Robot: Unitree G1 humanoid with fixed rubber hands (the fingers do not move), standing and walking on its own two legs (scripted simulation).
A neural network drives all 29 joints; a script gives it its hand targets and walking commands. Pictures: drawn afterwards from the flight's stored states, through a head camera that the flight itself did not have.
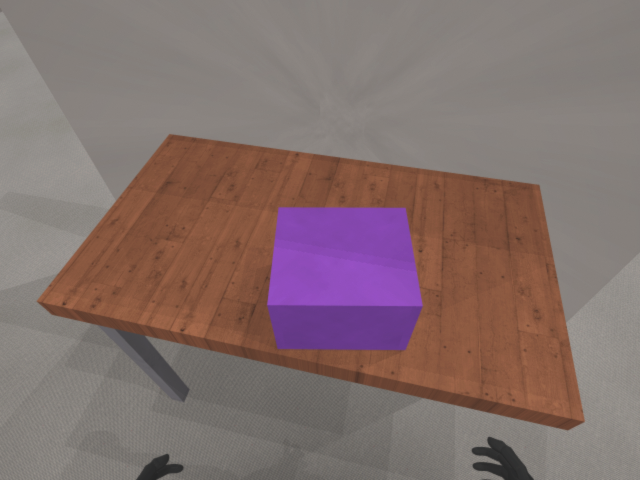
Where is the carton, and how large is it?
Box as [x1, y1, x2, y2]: [267, 207, 422, 349]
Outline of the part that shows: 279,207 267,302 277,347 330,349 405,349 422,306 405,208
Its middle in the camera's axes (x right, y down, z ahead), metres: +0.03 +0.06 +0.62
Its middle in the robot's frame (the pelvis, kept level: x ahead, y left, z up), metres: +0.42 -0.01 -0.05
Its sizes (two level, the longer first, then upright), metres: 0.206 0.180 0.142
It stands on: a table, 0.64 m high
